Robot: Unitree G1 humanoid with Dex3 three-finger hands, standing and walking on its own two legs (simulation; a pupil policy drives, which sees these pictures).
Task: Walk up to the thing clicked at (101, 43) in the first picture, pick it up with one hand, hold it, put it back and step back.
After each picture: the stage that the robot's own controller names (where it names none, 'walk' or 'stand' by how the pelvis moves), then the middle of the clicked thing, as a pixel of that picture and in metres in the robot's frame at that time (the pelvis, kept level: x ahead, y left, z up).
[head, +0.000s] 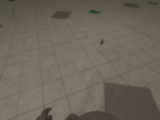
stand; (102, 41) +1.87 -0.21 -0.72
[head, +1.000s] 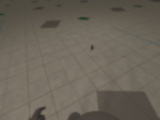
walk; (92, 47) +1.73 +0.13 -0.70
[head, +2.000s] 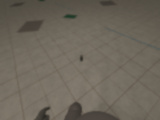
walk; (81, 58) +1.16 +0.29 -0.71
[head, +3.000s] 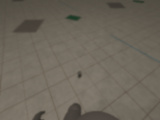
walk; (79, 74) +0.74 +0.23 -0.71
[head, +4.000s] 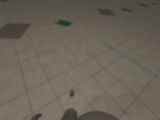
walk; (72, 92) +0.46 +0.20 -0.70
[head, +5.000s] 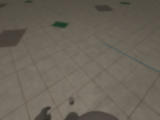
stand; (71, 100) +0.33 +0.23 -0.71
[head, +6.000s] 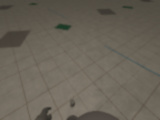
stand; (72, 102) +0.33 +0.21 -0.72
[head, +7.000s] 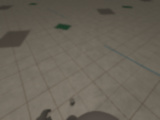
stand; (72, 101) +0.34 +0.22 -0.73
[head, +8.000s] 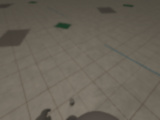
stand; (72, 101) +0.33 +0.22 -0.73
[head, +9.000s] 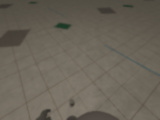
go down; (72, 102) +0.32 +0.22 -0.73
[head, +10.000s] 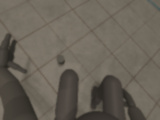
go down; (61, 60) +0.41 +0.25 -0.32
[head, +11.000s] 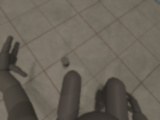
approach; (65, 62) +0.41 +0.25 -0.30
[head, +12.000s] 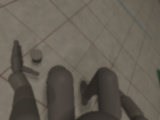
close in; (36, 56) +0.40 +0.29 -0.22
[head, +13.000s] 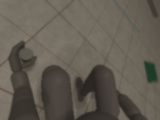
close; (26, 56) +0.39 +0.30 -0.22
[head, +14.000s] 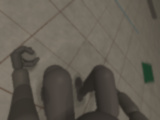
lift; (29, 56) +0.38 +0.29 -0.23
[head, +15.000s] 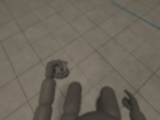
lift; (62, 70) +0.33 +0.21 -0.02
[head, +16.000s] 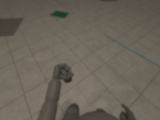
hold; (67, 74) +0.33 +0.18 -0.01
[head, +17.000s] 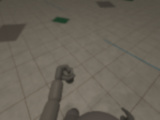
hold; (69, 75) +0.33 +0.17 +0.00
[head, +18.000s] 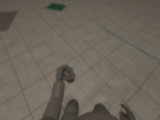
crouch; (69, 75) +0.34 +0.16 -0.05
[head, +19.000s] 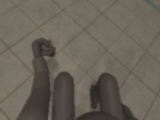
lower; (49, 49) +0.47 +0.27 -0.10
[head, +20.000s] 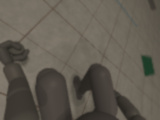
lower; (19, 52) +0.42 +0.31 -0.23
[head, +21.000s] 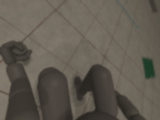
lower; (21, 52) +0.41 +0.31 -0.22
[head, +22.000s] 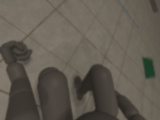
lower; (21, 52) +0.41 +0.31 -0.23
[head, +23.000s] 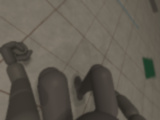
lower; (22, 52) +0.41 +0.31 -0.23
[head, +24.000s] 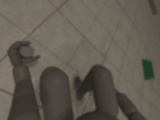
open; (26, 54) +0.40 +0.29 -0.23
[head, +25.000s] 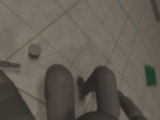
stand; (34, 51) +0.40 +0.28 -0.23
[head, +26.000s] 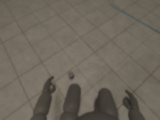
walk; (71, 75) +0.40 +0.22 -0.50
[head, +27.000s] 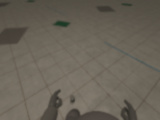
stand; (72, 98) +0.37 +0.20 -0.66
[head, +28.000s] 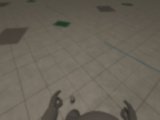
stand; (72, 99) +0.36 +0.20 -0.67
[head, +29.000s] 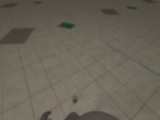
stand; (75, 99) +0.38 +0.19 -0.72
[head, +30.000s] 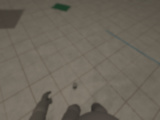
walk; (75, 85) +0.43 +0.15 -0.71
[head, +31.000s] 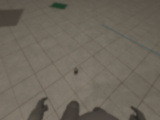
walk; (75, 70) +0.67 +0.22 -0.70
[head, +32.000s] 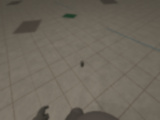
stand; (82, 63) +0.97 +0.24 -0.70
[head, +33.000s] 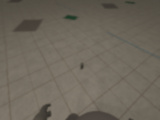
stand; (81, 65) +0.97 +0.20 -0.72
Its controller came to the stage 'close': yes
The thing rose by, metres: 0.70
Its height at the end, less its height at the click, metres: +0.00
